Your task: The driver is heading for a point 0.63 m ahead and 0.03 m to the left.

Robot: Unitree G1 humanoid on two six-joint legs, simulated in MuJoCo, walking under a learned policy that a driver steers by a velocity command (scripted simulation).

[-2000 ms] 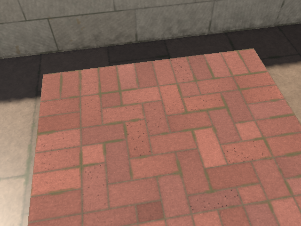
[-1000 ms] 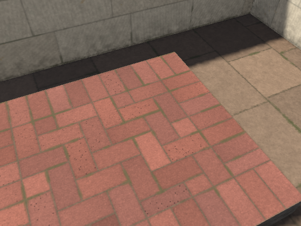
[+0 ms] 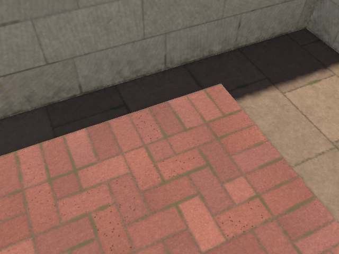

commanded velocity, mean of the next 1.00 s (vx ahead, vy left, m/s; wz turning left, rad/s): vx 0.42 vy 0.00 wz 0.00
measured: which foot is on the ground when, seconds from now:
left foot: down 0.00-0.58, up 0.60-0.92, down 0.94-1.00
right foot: up 0.00-0.56, down 0.58-0.96, up 0.98-1.00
